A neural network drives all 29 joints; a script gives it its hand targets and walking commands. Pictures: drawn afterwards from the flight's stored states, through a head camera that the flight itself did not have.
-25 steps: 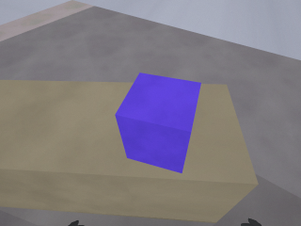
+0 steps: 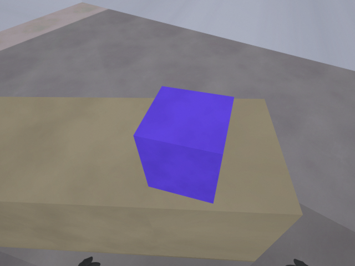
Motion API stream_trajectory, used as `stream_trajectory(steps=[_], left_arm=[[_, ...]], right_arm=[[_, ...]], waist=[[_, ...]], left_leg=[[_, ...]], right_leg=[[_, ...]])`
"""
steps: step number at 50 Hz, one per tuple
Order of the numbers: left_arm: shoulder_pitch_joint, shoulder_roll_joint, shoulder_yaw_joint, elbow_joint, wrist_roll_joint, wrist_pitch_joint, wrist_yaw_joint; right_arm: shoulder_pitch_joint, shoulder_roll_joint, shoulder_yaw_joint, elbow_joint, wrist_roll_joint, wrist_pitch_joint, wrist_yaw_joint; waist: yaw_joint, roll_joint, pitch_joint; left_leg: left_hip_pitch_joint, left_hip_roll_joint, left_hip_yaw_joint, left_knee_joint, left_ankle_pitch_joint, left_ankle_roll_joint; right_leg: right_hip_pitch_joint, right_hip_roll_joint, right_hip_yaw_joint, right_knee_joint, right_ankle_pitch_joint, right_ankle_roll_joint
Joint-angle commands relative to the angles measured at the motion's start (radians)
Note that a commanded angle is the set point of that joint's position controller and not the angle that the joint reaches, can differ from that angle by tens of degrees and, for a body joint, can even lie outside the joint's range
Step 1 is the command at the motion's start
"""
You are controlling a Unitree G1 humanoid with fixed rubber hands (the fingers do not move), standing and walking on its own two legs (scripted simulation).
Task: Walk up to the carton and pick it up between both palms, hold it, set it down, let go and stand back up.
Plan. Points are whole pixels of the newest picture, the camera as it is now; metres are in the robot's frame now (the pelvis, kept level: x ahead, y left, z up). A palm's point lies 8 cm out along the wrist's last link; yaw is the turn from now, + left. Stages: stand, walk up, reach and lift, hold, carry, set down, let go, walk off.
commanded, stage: stand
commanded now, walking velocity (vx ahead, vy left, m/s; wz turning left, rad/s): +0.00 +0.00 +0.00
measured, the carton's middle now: (187, 145) +0.44 +0.01 -0.02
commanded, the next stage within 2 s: none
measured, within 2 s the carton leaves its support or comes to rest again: neither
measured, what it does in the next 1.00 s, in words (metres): stands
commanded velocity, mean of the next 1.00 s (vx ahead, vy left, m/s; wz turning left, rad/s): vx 0.00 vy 0.00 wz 0.00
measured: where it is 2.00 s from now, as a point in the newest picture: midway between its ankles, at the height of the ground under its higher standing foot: outside the picture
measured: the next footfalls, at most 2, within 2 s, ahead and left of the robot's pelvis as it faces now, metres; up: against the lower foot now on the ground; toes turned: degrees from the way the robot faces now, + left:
none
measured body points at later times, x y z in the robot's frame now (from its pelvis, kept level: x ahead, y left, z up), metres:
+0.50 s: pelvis +0.00 +0.01 +0.00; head +0.00 +0.00 +0.45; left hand +0.09 +0.27 -0.11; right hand +0.09 -0.26 -0.11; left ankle +0.01 +0.14 -0.73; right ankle +0.02 -0.12 -0.73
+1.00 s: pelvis +0.00 +0.01 +0.00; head +0.01 +0.01 +0.45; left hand +0.10 +0.27 -0.11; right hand +0.09 -0.26 -0.11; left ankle +0.01 +0.14 -0.73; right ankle +0.02 -0.12 -0.73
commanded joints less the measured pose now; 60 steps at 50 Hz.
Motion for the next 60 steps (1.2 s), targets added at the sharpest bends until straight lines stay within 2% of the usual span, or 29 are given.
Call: stream_trajectory(steps=[1,3,5,6,8,16,36,37,39,44,47,51,54,56,57,60], left_arm=[[0.007,0.122,0.035,-0.077,0.000,-0.015,0.004],[0.005,0.127,0.035,-0.071,0.001,-0.014,0.004],[0.011,0.115,0.035,-0.072,0.003,-0.014,0.003],[0.015,0.119,0.035,-0.074,0.002,-0.013,0.002],[0.016,0.117,0.033,-0.070,0.003,-0.012,0.002],[0.011,0.125,0.028,-0.053,0.000,-0.014,0.007],[0.019,0.129,0.023,-0.035,0.000,-0.010,0.009],[0.018,0.125,0.024,-0.036,0.000,-0.009,0.007],[0.003,0.125,0.024,-0.045,0.000,-0.010,0.006],[0.027,0.120,0.024,-0.040,0.003,-0.013,0.006],[0.016,0.122,0.024,-0.051,0.001,-0.014,0.006],[0.014,0.125,0.025,-0.051,0.004,-0.017,0.006],[0.012,0.124,0.024,-0.055,0.002,-0.014,0.007],[0.023,0.119,0.023,-0.049,0.000,-0.012,0.007],[0.018,0.122,0.025,-0.054,0.002,-0.012,0.008],[0.008,0.123,0.029,-0.057,0.002,-0.009,0.007]], right_arm=[[0.009,-0.121,-0.034,-0.068,0.000,-0.018,-0.004],[0.011,-0.117,-0.034,-0.072,0.001,-0.018,-0.004],[0.013,-0.123,-0.035,-0.065,0.003,-0.017,-0.005],[0.014,-0.119,-0.033,-0.069,0.005,-0.017,-0.005],[0.006,-0.122,-0.034,-0.074,0.003,-0.014,-0.004],[0.012,-0.127,-0.031,-0.060,0.003,-0.018,-0.004],[0.013,-0.130,-0.029,-0.051,0.005,-0.014,-0.005],[0.014,-0.123,-0.029,-0.056,0.004,-0.015,-0.005],[0.003,-0.125,-0.028,-0.059,0.003,-0.014,-0.004],[0.013,-0.129,-0.029,-0.059,0.005,-0.016,-0.005],[0.015,-0.126,-0.030,-0.064,0.004,-0.017,-0.004],[0.008,-0.128,-0.030,-0.068,0.004,-0.019,-0.005],[0.020,-0.123,-0.026,-0.068,0.007,-0.017,-0.005],[0.007,-0.133,-0.030,-0.072,0.003,-0.015,-0.006],[0.013,-0.124,-0.027,-0.071,0.007,-0.013,-0.005],[0.017,-0.128,-0.030,-0.073,0.007,-0.013,-0.005]], waist=[[0.001,-0.013,-0.014],[0.000,-0.017,0.000],[0.006,0.010,-0.003],[0.006,-0.006,0.004],[0.004,0.006,0.036],[0.001,-0.007,-0.019],[0.002,-0.007,0.003],[0.001,-0.006,-0.004],[0.001,-0.023,0.014],[0.004,0.014,0.002],[0.003,-0.021,0.003],[-0.004,0.007,-0.026],[-0.001,-0.013,-0.019],[0.005,0.004,-0.017],[-0.004,-0.004,0.000],[0.000,-0.026,-0.019]], left_leg=[[-0.023,0.057,-0.059,-0.095,0.049,0.042],[-0.021,0.062,-0.068,-0.100,0.057,0.044],[-0.045,0.063,-0.066,-0.108,0.044,0.044],[-0.049,0.061,-0.066,-0.108,0.040,0.041],[-0.057,0.061,-0.068,-0.110,0.009,0.043],[-0.019,0.062,-0.065,-0.098,0.078,0.050],[-0.037,0.061,-0.065,-0.111,0.051,0.052],[-0.039,0.066,-0.067,-0.117,0.022,0.049],[-0.042,0.062,-0.059,-0.118,0.014,0.044],[-0.041,0.067,-0.063,-0.127,0.016,0.053],[-0.040,0.070,-0.063,-0.114,0.054,0.050],[-0.011,0.069,-0.050,-0.099,0.110,0.051],[-0.023,0.071,-0.056,-0.102,0.093,0.049],[-0.014,0.070,-0.053,-0.102,0.093,0.051],[-0.020,0.069,-0.046,-0.106,0.083,0.046],[-0.019,0.070,-0.051,-0.103,0.068,0.048]], right_leg=[[0.005,-0.080,0.092,-0.109,0.054,-0.041],[-0.006,-0.079,0.089,-0.101,0.059,-0.041],[0.013,-0.072,0.089,-0.100,0.060,-0.040],[0.004,-0.075,0.085,-0.103,0.051,-0.037],[-0.021,-0.075,0.095,-0.109,0.020,-0.038],[0.005,-0.074,0.089,-0.099,0.085,-0.033],[-0.005,-0.071,0.094,-0.100,0.071,-0.029],[0.004,-0.074,0.096,-0.101,0.050,-0.030],[-0.012,-0.072,0.100,-0.107,0.035,-0.030],[-0.002,-0.072,0.093,-0.097,0.058,-0.029],[0.000,-0.072,0.092,-0.093,0.076,-0.030],[0.015,-0.074,0.095,-0.077,0.148,-0.031],[0.022,-0.074,0.095,-0.077,0.134,-0.033],[0.011,-0.072,0.098,-0.079,0.143,-0.031],[0.003,-0.074,0.097,-0.078,0.130,-0.031],[0.012,-0.072,0.096,-0.081,0.113,-0.033]])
